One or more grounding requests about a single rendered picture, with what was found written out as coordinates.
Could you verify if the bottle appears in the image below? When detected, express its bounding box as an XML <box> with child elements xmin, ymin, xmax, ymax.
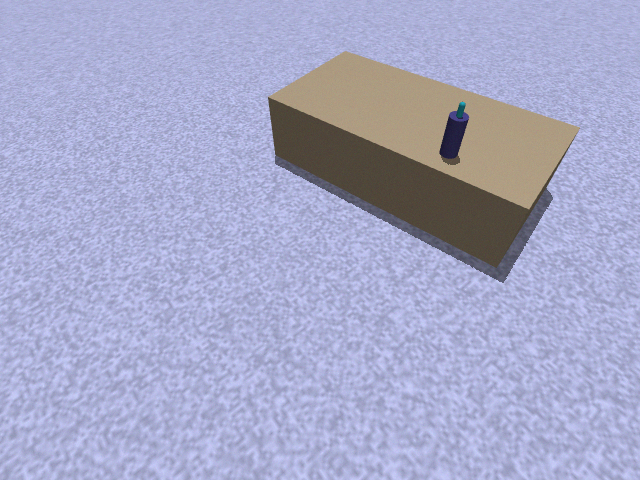
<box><xmin>439</xmin><ymin>102</ymin><xmax>469</xmax><ymax>159</ymax></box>

